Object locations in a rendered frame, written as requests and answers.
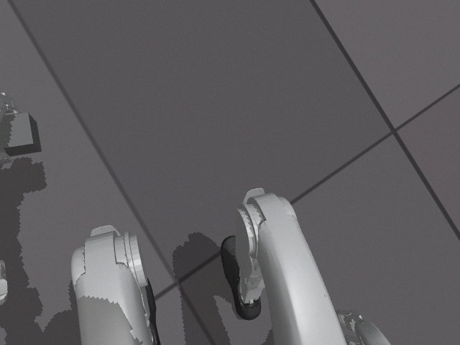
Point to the left robot foot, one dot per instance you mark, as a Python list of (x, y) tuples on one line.
[(152, 316)]

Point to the left robot hand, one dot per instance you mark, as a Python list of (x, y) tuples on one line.
[(7, 107)]

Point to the right robot foot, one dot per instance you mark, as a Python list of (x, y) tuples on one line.
[(231, 270)]

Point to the small box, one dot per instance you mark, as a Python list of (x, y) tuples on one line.
[(19, 134)]

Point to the right robot hand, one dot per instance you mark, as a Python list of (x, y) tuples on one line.
[(367, 333)]

